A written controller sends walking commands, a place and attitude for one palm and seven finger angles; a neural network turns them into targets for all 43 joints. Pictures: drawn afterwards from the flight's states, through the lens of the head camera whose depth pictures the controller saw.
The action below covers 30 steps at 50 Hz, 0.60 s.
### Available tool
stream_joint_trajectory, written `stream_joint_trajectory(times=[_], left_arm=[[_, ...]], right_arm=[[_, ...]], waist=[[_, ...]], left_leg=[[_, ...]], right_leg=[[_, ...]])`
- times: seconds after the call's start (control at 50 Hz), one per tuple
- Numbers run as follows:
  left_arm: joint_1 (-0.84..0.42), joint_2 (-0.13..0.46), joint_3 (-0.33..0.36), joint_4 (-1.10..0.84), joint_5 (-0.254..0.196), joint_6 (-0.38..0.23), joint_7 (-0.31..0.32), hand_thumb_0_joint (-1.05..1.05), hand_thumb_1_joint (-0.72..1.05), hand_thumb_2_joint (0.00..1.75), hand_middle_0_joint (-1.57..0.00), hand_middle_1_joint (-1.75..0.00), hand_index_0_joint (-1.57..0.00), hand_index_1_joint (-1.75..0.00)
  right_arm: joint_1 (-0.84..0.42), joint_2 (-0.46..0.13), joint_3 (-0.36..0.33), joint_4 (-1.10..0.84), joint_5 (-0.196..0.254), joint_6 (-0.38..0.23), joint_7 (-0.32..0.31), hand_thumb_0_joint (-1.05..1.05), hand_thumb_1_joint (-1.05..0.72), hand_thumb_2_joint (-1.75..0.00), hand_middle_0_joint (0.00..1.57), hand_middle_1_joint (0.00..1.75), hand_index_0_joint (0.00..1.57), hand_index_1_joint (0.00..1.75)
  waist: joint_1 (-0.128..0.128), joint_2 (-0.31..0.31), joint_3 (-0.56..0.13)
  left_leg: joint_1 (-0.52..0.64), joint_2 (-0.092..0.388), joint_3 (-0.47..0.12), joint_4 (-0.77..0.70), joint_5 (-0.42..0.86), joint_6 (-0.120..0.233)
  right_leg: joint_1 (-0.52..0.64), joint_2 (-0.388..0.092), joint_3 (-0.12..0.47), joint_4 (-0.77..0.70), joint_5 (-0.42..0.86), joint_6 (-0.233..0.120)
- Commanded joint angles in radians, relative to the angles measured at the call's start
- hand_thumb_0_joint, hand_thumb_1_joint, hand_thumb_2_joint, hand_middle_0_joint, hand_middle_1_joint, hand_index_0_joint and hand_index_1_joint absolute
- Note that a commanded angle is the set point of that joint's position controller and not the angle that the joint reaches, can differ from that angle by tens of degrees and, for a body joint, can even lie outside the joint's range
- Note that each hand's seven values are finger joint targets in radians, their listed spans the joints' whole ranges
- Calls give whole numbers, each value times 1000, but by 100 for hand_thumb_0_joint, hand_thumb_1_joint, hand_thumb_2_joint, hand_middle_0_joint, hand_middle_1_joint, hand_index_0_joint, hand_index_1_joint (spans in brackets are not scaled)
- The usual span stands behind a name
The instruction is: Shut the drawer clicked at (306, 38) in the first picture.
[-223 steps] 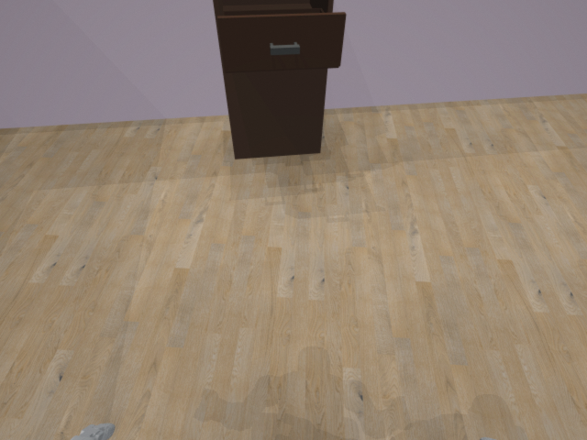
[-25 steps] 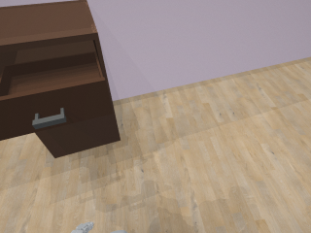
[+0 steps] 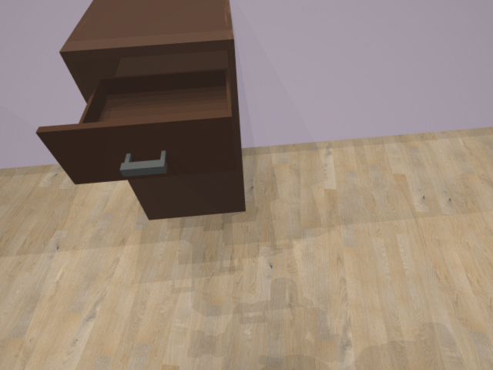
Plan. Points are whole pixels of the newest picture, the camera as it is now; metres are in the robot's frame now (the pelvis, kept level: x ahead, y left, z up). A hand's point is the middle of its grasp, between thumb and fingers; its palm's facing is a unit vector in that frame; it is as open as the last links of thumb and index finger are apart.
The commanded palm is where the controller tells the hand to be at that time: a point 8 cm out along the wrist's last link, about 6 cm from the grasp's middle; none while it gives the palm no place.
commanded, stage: turn to face it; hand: left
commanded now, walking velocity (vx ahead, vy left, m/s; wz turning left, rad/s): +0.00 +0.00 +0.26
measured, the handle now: (145, 161) +0.55 +0.28 -0.03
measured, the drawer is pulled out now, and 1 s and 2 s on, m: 0.30 0.30 0.30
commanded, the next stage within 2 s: take the last steps up to it in 0.04 s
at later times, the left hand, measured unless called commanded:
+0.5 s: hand out of the picture -0.06 +0.21 -0.17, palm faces +0.21 -0.96 -0.19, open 7.4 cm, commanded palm none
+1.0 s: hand (161, 328) +0.21 +0.19 -0.15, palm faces +0.17 -0.96 -0.22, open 7.3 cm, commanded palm none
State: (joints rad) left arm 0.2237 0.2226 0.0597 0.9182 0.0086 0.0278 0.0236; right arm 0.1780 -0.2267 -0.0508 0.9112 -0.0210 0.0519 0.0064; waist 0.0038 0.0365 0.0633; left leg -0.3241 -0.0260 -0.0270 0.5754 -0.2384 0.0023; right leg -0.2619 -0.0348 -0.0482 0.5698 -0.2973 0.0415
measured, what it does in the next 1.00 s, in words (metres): walks ahead: left foot, then right foot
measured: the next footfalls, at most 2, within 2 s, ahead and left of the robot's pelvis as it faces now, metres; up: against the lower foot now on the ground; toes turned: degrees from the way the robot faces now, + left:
left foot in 0.42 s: -0.01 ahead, +0.13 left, +0.00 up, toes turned +12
right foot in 0.82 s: +0.27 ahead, -0.08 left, +0.00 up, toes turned -2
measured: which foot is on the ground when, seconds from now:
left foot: down 0.00-0.00, up 0.02-0.40, down 0.42-0.82, up 0.84-1.00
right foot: down 0.00-0.42, up 0.44-0.80, down 0.82-1.00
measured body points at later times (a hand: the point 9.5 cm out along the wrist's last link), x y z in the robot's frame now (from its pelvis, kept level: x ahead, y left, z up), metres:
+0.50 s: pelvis +0.02 +0.03 +0.01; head +0.02 +0.04 +0.46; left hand -0.07 +0.26 -0.15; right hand +0.11 -0.20 -0.13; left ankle -0.05 +0.12 -0.73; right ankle +0.01 -0.10 -0.69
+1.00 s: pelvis +0.16 +0.00 +0.00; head +0.17 -0.01 +0.45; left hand +0.21 +0.25 -0.14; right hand +0.17 -0.23 -0.16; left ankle +0.12 +0.13 -0.66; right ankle +0.23 -0.08 -0.73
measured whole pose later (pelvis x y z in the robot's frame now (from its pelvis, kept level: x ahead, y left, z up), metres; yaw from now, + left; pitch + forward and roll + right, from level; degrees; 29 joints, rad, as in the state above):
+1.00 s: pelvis +0.16 +0.00 +0.00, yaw +8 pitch -3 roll +0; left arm 0.19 0.15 0.05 1.03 0.01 -0.05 0.02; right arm 0.32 -0.18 -0.05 1.10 -0.03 0.00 0.00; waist -0.03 0.04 0.06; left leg -0.42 0.10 0.06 1.12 -0.36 0.00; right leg -0.26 -0.03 -0.17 0.52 -0.21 -0.05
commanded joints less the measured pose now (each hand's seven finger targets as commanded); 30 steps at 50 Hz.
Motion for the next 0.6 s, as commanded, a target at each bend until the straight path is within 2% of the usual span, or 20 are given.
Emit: stream_joint_trajectory(times=[0.0, 0.02, 0.06, 0.08, 0.1, 0.14, 0.22, 0.26, 0.32, 0.34, 0.36, 0.38, 0.4, 0.42, 0.44, 0.46, 0.5, 0.52, 0.54, 0.58], left_arm=[[81, 216, 38, -60, 15, -36, 14, 0, 90, 90, -20, -30, -20, -30], [32, 188, 35, -65, 15, -30, 19, 0, 90, 90, -20, -30, -20, -30], [-26, 137, 20, -74, 14, -36, 14, 0, 90, 90, -20, -30, -20, -30], [-22, 130, 18, -73, 14, -40, 13, 0, 90, 90, -20, -30, -20, -30], [0, 128, 17, -66, 14, -41, 13, 0, 90, 90, -20, -30, -20, -30], [61, 132, 18, -38, 18, -46, 13, 0, 90, 90, -20, -30, -20, -30], [168, 151, 25, 30, 23, -57, 2, 0, 90, 90, -20, -30, -20, -30], [182, 158, 28, 52, 26, -59, -3, 0, 90, 90, -20, -30, -20, -30], [161, 151, 24, 76, 21, -57, -9, 0, 90, 90, -20, -30, -20, -30], [125, 146, 23, 80, 16, -53, -10, 0, 90, 90, -20, -30, -20, -30], [101, 118, 17, 79, 8, -49, -14, 0, 90, 90, -20, -30, -20, -30], [91, 65, 4, 68, 3, -46, -21, 0, 90, 90, -20, -30, -20, -30], [52, 15, -9, 38, 7, -49, -26, 0, 90, 90, -20, -30, -20, -30], [-34, 41, -6, -1, 20, -50, -24, 0, 90, 90, -20, -30, -20, -30], [-80, 43, -1, 3, 23, -50, -27, 0, 90, 90, -20, -30, -20, -30], [-69, 46, 2, 21, 17, -51, -36, 0, 90, 90, -20, -30, -20, -30], [-10, 35, 0, 62, 15, -52, -47, 0, 90, 90, -20, -30, -20, -30], [8, 31, 0, 74, 13, -51, -49, 0, 90, 90, -20, -30, -20, -30], [14, 28, -2, 79, 11, -48, -47, 0, 90, 90, -20, -30, -20, -30], [-9, 21, -5, 73, 11, -42, -47, 0, 90, 90, -20, -30, -20, -30]], right_arm=[[-38, -105, -42, -95, 7, -5, -3, 0, -90, -90, 20, 30, 20, 30], [-37, -102, -47, -81, 6, 6, -1, 0, -90, -90, 20, 30, 20, 30], [-6, -91, -43, -34, 3, 6, 8, 0, -90, -90, 20, 30, 20, 30], [7, -81, -39, -23, 4, 4, 10, 0, -90, -90, 20, 30, 20, 30], [-4, -76, -37, -18, 5, 3, 9, 0, -90, -90, 20, 30, 20, 30], [-29, -55, -27, -14, 6, -2, 9, 0, -90, -90, 20, 30, 20, 30], [-91, -41, -17, -17, 3, -22, 15, 0, -90, -90, 20, 30, 20, 30], [-92, -29, -11, -14, 3, -36, 17, 0, -90, -90, 20, 30, 20, 30], [-16, -17, -4, 21, 4, -50, 13, 0, -90, -90, 20, 30, 20, 30], [49, -15, 0, 45, 3, -58, 9, 0, -90, -90, 20, 30, 20, 30], [111, -34, -1, 75, 4, -68, 1, 0, -90, -90, 20, 30, 20, 30], [177, -99, -15, 98, -3, -75, -9, 0, -90, -90, 20, 30, 20, 30], [258, -182, -31, 110, -8, -72, -15, 0, -90, -90, 20, 30, 20, 30], [289, -189, -35, 117, -8, -69, -19, 0, -90, -90, 20, 30, 20, 30], [276, -160, -26, 126, -10, -75, -26, 0, -90, -90, 20, 30, 20, 30], [228, -123, -15, 116, -6, -81, -29, 0, -90, -90, 20, 30, 20, 30], [180, -86, -1, 108, -1, -99, -33, 0, -90, -90, 20, 30, 20, 30], [179, -74, 1, 114, 2, -108, -35, 0, -90, -90, 20, 30, 20, 30], [192, -82, 0, 119, 3, -113, -36, 0, -90, -90, 20, 30, 20, 30], [209, -82, -4, 137, 3, -117, -36, 0, -90, -90, 20, 30, 20, 30]], waist=[[34, -295, -79], [9, -270, -49], [-23, -183, -6], [-23, -187, -26], [-10, -205, -30], [18, -195, -55], [73, -211, -54], [81, -213, -46], [45, -202, -38], [8, -191, -40], [-20, -116, -44], [-51, 91, -45], [-88, 280, -14], [-110, 228, 39], [-107, 207, 92], [-76, 150, 127], [-29, 104, 92], [-17, 88, 62], [-12, 74, 50], [-9, 78, 57]], left_leg=[[-177, 6, -58, 434, -325, -12], [-183, 13, -48, 541, -289, -13], [-188, 38, -26, 622, -170, -29], [-185, 38, -10, 604, -152, -37], [-179, 40, 2, 573, -152, -45], [-160, 43, 27, 447, -175, -55], [-146, 57, 72, 254, -216, -44], [-108, 55, 89, 173, -238, -27], [47, 39, 126, -8, -181, -7], [156, 35, 145, -119, -111, -2], [291, 52, 119, -216, -73, 5], [413, 200, -78, -278, -158, 55], [431, 392, -322, -386, -232, 147], [379, 442, -395, -417, -263, 210], [330, 425, -367, -431, -235, 217], [299, 388, -298, -430, -173, 207], [299, 314, -146, -410, 78, 172], [321, 301, -98, -397, 204, 172], [322, 292, -66, -388, 275, 172], [320, 290, -27, -387, 306, 174]], right_leg=[[40, -411, 377, -338, 179, -206], [2, -369, 346, -333, 166, -209], [-10, -270, 189, -291, 223, -179], [27, -255, 139, -277, 264, -171], [50, -250, 123, -271, 286, -170], [132, -254, 120, -267, 333, -175], [220, -289, 164, -314, 140, -188], [205, -299, 178, -330, 49, -198], [118, -259, 138, -316, -62, -172], [45, -233, 97, -282, -120, -144], [-57, -188, 50, -215, -163, -105], [-220, -105, -32, -46, -186, -55], [-373, -25, -129, 176, -237, -23], [-439, -40, -59, 311, -279, -33], [-470, -59, -16, 415, -237, -37], [-474, -81, 11, 459, -156, -38], [-414, -87, 5, 475, -41, -27], [-395, -84, -4, 466, -14, -22], [-380, -84, -9, 454, -1, -17], [-368, -87, -20, 380, 19, -14]])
